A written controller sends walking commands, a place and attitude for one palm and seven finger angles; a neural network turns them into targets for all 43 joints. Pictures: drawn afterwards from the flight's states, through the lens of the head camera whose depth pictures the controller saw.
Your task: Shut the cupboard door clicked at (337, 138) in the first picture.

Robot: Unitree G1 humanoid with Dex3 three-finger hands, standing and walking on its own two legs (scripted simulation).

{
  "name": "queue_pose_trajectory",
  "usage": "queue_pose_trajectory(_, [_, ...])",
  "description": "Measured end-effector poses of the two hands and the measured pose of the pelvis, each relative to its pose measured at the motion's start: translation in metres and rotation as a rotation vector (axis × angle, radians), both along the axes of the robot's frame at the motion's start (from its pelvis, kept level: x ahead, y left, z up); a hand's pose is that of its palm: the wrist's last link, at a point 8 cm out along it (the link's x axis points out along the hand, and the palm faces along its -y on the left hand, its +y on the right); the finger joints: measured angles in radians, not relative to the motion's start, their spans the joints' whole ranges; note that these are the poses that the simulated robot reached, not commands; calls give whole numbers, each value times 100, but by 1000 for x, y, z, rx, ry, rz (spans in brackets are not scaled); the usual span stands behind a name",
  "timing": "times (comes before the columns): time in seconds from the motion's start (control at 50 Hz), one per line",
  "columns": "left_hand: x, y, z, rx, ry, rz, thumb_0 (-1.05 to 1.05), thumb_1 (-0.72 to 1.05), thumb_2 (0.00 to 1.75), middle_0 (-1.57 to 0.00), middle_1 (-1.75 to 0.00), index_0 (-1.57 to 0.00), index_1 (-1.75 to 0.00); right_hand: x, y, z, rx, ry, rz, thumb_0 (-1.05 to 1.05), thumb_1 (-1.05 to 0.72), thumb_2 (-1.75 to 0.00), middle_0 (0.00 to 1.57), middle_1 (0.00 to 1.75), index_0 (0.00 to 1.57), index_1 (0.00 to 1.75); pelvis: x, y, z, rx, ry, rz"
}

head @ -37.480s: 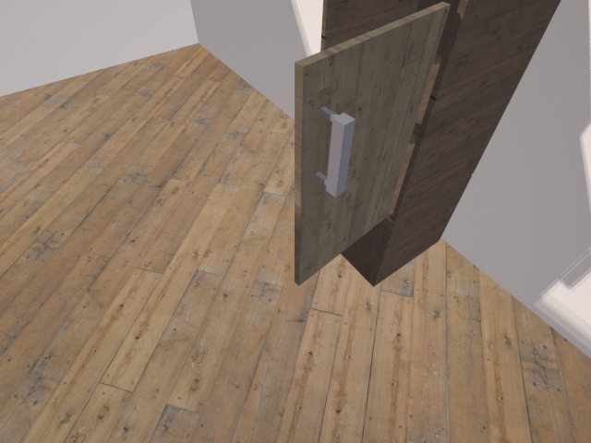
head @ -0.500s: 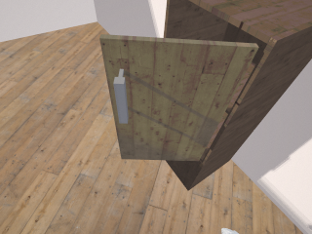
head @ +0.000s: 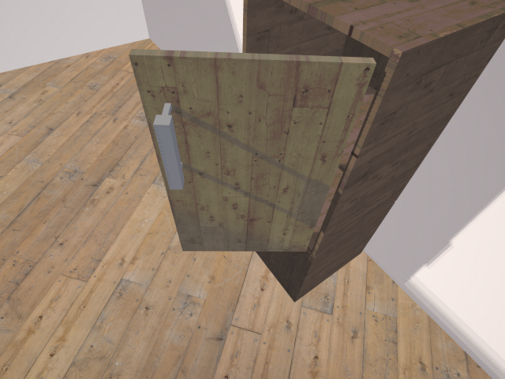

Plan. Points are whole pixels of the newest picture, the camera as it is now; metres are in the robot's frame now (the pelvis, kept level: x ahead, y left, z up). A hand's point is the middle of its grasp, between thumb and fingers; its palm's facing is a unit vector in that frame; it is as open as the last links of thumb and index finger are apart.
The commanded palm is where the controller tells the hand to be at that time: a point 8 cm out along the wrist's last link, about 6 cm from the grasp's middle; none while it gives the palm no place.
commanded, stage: come to a stop and stand still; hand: left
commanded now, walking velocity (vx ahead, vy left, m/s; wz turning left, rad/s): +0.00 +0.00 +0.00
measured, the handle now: (172, 147) +0.47 +0.18 +0.09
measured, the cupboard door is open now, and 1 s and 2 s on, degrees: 56 56 56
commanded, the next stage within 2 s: look again from close up in 0.54 s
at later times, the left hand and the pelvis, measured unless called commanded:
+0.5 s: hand out of the picture -0.02 +0.21 -0.16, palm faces +0.00 -0.96 -0.26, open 7.4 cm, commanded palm none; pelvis -0.04 +0.02 +0.00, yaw +0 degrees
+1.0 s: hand out of the picture -0.01 +0.20 -0.17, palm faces -0.01 -0.98 -0.22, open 7.4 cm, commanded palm none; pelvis -0.03 +0.01 +0.01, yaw +0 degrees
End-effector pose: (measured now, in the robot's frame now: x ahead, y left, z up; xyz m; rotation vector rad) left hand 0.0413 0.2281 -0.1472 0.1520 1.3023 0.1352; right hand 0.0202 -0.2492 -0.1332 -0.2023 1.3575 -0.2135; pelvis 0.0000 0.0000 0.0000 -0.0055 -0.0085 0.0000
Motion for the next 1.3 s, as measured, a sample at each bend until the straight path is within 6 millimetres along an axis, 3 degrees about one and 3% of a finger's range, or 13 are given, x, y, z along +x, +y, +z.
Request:
queue_pose_trajectory(0.12, [-4, 0, 3, -5, -9, 3, 1, 93, 90, -20, -29, -20, -30, -26, 17, 4, 32, 42, 5, 0, -91, -89, 19, 30, 20, 30, -6, 0, 6, -3, -2, -3])
queue_pose_trajectory(0.32, [-38, 19, 13, 60, -15, -35, 1, 91, 90, -20, -29, -20, -30, -30, 36, -12, 86, -93, -3, 1, -92, -89, 20, 30, 20, 30, -28, 13, 0, 7, -32, -9])
queue_pose_trajectory(0.64, [-77, 32, 16, 67, 23, -11, 1, 91, 90, -20, -29, -20, -30, -44, 17, -3, 43, -74, 33, 0, -91, -89, 20, 30, 20, 30, -42, 15, 3, 13, -19, -3])
queue_pose_trajectory(0.86, [-69, 23, 12, 40, 29, -16, 1, 90, 90, -20, -29, -20, -30, -39, 7, 4, 18, -48, 48, 0, -91, -89, 20, 30, 20, 30, -37, 11, 6, 11, -18, 3])
queue_pose_trajectory(1.12, [-46, 16, 12, 30, 4, -23, 1, 91, 90, -20, -29, -20, -30, -20, 19, 2, 48, -55, 55, 0, -91, -89, 20, 30, 20, 30, -28, 8, 8, 8, -19, 3])
queue_pose_trajectory(1.3, [-44, 13, 11, 22, 10, -13, 1, 91, 90, -20, -29, -20, -30, -16, 26, 1, 60, -46, 52, 0, -91, -89, 20, 30, 20, 30, -22, 8, 8, 7, -18, 4])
